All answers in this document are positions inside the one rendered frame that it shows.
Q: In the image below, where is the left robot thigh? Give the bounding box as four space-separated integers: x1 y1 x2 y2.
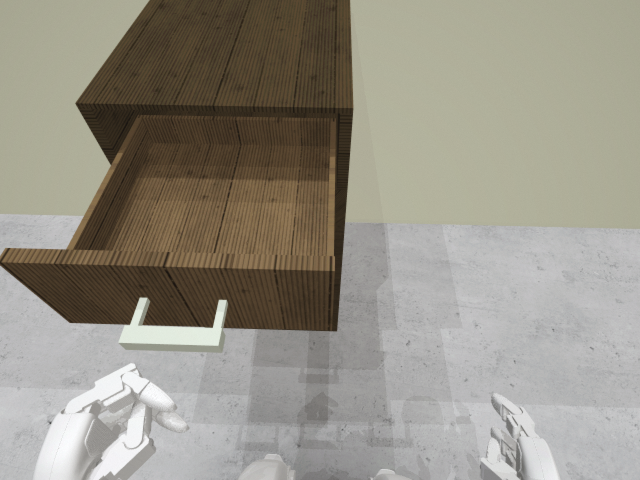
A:
236 459 296 480

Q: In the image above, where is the right robot hand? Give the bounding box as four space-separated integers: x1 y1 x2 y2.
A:
481 393 561 480

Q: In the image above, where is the left robot hand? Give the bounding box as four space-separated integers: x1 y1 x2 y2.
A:
32 363 189 480

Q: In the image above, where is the cabinet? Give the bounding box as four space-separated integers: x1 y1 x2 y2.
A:
75 0 353 331

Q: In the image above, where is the handle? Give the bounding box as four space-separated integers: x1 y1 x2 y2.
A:
118 298 228 353

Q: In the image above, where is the drawer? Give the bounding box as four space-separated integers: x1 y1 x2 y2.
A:
0 115 336 331

